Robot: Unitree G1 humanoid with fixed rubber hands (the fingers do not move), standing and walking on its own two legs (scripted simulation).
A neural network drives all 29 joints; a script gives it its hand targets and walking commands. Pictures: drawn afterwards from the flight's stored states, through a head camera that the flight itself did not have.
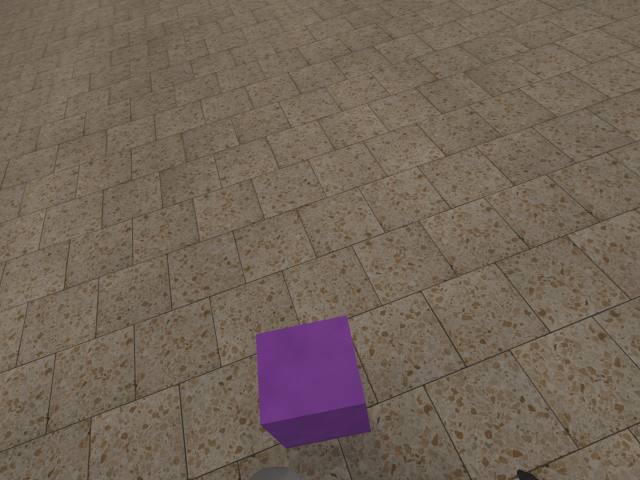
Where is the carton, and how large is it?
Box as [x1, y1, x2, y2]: [256, 315, 370, 448]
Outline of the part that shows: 346,315 256,334 260,424 286,448 370,431 364,397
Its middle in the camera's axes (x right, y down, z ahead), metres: -0.02 +0.41 +1.09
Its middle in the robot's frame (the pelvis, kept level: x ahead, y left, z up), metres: +0.44 +0.12 -0.63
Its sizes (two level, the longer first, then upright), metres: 0.255 0.234 0.290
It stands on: the floor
